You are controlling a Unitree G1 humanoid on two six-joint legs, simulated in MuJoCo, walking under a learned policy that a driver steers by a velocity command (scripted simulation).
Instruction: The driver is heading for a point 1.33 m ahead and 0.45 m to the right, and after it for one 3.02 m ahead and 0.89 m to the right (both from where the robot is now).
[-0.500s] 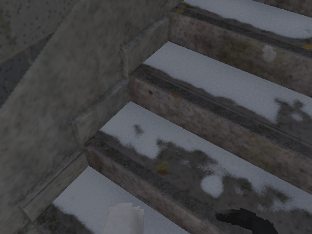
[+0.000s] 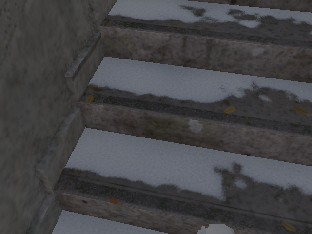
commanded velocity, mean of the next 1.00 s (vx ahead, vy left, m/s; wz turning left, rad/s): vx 0.50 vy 0.00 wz -0.58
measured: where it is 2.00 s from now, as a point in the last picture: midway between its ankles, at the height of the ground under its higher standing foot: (272, 57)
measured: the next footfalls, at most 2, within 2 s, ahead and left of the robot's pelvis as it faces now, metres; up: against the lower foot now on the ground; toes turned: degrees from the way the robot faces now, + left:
right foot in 0.18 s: +0.27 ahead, -0.13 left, +0.15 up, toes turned -9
left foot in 0.68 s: +0.61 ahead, +0.02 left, +0.30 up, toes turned -23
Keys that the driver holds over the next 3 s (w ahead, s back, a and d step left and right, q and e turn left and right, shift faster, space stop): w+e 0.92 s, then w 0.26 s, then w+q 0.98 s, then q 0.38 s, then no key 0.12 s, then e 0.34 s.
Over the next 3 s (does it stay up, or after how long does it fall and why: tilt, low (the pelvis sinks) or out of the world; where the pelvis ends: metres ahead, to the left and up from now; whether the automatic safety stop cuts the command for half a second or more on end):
stays up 1.26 -0.54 0.75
